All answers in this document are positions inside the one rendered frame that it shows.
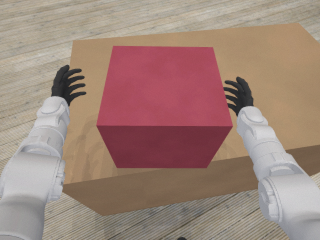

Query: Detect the pedestal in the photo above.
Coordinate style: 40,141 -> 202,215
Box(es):
62,23 -> 320,216

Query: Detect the right robot upper arm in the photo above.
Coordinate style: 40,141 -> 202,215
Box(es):
258,173 -> 320,240

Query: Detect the left robot forearm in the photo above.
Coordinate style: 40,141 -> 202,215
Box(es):
0,96 -> 71,198

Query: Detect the left robot upper arm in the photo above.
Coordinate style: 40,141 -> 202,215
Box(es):
0,151 -> 66,240

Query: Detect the right robot forearm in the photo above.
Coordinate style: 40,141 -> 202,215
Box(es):
236,106 -> 320,194

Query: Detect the robot right hand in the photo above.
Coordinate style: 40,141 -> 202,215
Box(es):
223,76 -> 254,117

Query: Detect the carton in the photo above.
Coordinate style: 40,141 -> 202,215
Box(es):
96,46 -> 233,169

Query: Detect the robot left hand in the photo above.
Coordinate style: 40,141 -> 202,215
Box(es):
51,64 -> 86,107

